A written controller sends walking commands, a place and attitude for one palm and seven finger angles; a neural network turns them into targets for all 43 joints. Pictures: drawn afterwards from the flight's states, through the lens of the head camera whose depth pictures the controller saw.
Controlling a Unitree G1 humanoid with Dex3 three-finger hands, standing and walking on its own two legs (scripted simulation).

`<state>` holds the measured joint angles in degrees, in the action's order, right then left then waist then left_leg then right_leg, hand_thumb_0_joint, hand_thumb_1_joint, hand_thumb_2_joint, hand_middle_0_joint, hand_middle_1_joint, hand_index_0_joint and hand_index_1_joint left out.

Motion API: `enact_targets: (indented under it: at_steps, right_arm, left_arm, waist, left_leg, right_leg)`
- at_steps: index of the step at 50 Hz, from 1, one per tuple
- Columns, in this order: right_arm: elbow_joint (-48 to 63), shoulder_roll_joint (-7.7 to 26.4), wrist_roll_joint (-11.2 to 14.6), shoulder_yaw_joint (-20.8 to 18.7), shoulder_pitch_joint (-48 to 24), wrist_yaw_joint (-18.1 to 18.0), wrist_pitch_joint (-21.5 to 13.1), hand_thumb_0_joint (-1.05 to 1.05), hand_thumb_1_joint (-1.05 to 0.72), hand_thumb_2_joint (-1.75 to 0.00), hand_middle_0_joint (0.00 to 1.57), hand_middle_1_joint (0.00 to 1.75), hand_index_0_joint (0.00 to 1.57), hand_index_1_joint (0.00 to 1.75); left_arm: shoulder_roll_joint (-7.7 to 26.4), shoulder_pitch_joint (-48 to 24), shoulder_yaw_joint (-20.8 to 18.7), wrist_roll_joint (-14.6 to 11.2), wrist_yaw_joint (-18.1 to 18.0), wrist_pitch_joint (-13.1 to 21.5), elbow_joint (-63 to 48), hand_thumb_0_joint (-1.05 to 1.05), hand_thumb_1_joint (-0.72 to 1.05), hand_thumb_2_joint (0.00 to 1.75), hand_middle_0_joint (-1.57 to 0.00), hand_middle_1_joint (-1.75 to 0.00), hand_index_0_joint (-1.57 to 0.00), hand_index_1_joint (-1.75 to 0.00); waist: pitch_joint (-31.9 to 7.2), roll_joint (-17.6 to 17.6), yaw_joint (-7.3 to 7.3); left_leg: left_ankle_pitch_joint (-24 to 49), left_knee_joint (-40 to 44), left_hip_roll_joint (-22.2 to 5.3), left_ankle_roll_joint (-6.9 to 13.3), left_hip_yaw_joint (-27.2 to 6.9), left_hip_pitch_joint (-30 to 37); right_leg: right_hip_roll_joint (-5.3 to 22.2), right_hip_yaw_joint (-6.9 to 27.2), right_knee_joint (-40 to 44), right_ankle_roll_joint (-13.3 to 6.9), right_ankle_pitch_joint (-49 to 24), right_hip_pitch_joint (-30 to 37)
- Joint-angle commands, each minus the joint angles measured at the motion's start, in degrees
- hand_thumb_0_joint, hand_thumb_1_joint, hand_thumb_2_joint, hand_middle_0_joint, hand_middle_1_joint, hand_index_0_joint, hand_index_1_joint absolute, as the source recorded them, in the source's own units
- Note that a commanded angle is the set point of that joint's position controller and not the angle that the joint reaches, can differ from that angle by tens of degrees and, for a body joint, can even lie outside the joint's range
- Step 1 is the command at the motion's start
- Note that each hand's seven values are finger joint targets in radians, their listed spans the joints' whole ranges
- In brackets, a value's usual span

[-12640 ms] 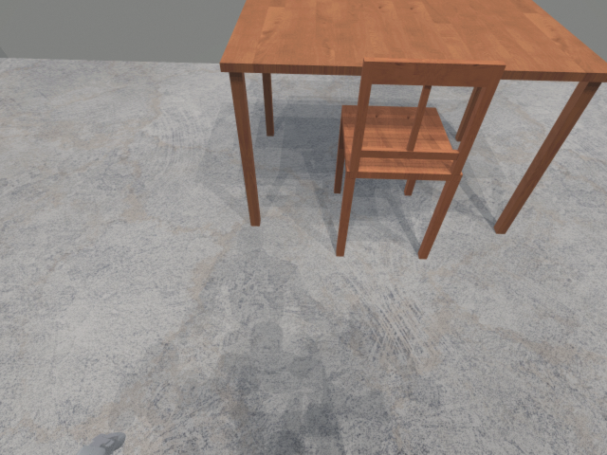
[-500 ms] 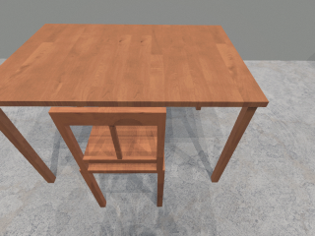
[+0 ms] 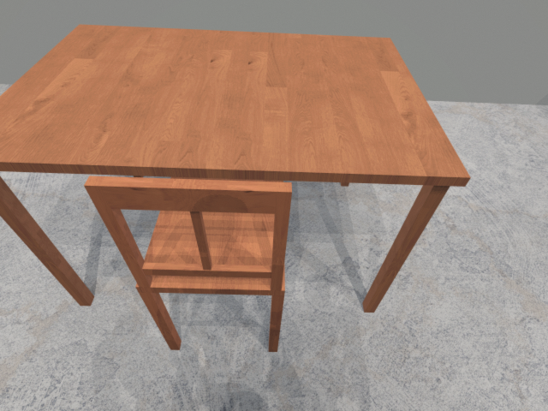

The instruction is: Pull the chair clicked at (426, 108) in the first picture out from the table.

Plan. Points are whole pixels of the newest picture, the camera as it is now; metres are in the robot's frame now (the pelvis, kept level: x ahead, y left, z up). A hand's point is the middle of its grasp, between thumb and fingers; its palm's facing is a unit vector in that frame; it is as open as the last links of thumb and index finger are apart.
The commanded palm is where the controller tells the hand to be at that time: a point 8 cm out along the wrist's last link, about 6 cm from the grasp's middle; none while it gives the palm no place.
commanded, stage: look again from close up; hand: left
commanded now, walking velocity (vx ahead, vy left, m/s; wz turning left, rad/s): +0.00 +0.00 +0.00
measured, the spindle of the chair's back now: (201, 240) +0.47 +0.18 -0.11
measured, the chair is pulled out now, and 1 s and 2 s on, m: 0.00 0.00 0.00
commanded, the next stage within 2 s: none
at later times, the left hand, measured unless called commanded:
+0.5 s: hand out of the picture -0.01 +0.16 -0.18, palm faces +0.03 -0.99 -0.16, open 7.4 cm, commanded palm none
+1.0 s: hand out of the picture -0.02 +0.16 -0.18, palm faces +0.03 -0.99 -0.15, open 7.4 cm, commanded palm none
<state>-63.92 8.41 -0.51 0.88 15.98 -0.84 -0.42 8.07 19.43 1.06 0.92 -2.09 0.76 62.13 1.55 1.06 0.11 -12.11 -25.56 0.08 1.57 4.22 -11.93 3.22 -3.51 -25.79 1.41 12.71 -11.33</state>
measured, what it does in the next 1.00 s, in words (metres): stands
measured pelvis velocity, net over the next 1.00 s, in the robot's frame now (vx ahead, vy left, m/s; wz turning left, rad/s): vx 0.00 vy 0.01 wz -0.01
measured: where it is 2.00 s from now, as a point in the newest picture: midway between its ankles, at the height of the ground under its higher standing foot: outside the picture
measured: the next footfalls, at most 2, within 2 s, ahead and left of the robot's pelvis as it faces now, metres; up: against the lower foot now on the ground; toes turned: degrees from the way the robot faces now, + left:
none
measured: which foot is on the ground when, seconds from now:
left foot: down 0.00-1.00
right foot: down 0.00-1.00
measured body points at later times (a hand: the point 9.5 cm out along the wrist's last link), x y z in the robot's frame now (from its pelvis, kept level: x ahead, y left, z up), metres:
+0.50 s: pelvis +0.00 +0.01 +0.00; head +0.01 +0.01 +0.45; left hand -0.01 +0.21 -0.16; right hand -0.01 -0.21 -0.16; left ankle +0.02 +0.10 -0.74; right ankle +0.01 -0.13 -0.74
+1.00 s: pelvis +0.00 +0.01 +0.00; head +0.01 +0.01 +0.45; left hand -0.02 +0.21 -0.16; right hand -0.01 -0.20 -0.16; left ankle +0.02 +0.10 -0.74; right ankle +0.01 -0.13 -0.74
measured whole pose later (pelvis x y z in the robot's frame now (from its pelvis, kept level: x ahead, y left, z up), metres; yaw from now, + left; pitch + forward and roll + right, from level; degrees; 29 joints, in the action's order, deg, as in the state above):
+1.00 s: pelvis +0.00 +0.01 +0.00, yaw -1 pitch -1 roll +0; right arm -65.7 6.3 -0.5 0.6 17.4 -1.2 -0.7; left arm 6.6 20.7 0.4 1.1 -2.3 0.9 63.1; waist 1.4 1.0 0.0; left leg -11.8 -24.0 0.6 2.2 5.0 -11.0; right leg 3.6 -2.7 -24.4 2.0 12.2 -10.8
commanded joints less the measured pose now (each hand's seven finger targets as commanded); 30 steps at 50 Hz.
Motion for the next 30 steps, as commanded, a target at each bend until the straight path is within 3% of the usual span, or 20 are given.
enact_targets:
  at_steps: [1,12,18,30]
  right_arm:
    - [1.38,5.18,0.26,-1.16,2.25,-0.14,-1.08,0.00,-0.90,-0.90,0.20,0.30,0.20,0.30]
    - [0.44,4.61,0.24,-1.22,2.96,-0.28,-1.29,0.00,-0.90,-0.90,0.20,0.30,0.20,0.30]
    - [0.00,4.12,0.31,-1.19,3.47,-0.41,-1.25,0.00,-0.90,-0.90,0.20,0.30,0.20,0.30]
    - [-0.28,3.82,0.27,-1.22,3.70,-0.43,-1.17,0.00,-0.90,-0.90,0.20,0.30,0.20,0.30]
  left_arm:
    - [5.37,3.69,-1.03,-0.14,-0.38,0.88,-1.23,0.00,0.90,0.90,-0.20,-0.30,-0.20,-0.30]
    - [4.53,4.40,-1.20,-0.13,-0.45,0.91,-0.77,0.00,0.90,0.90,-0.20,-0.30,-0.20,-0.30]
    - [4.37,4.53,-1.29,-0.10,-0.48,0.83,-0.75,0.00,0.90,0.90,-0.20,-0.30,-0.20,-0.30]
    - [3.82,5.09,-1.30,-0.04,-0.51,0.80,-0.39,0.00,0.90,0.90,-0.20,-0.30,-0.20,-0.30]
  waist:
    - [3.25,-0.51,-0.05]
    - [1.99,-0.81,0.18]
    - [2.86,0.22,0.22]
    - [4.03,-1.27,0.18]
  left_leg:
    - [-1.23,6.76,-5.02,-0.44,-6.32,-2.13]
    - [0.55,7.19,-5.25,-0.21,-6.53,-1.63]
    - [1.18,7.32,-5.41,-0.11,-6.39,-1.80]
    - [-0.91,8.21,-5.29,-0.22,-6.46,-1.96]
  right_leg:
    - [3.75,4.67,5.74,-2.55,-0.04,-1.70]
    - [3.58,4.19,5.16,-2.44,-2.48,-0.15]
    - [3.40,3.96,5.40,-2.38,-2.55,0.00]
    - [3.36,4.21,5.80,-2.35,-2.04,-0.75]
